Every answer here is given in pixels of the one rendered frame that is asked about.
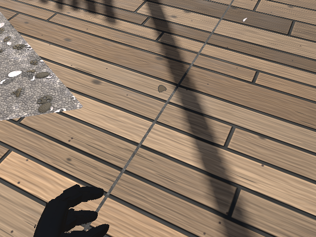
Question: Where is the robot left hand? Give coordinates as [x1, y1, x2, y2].
[34, 184, 110, 237]

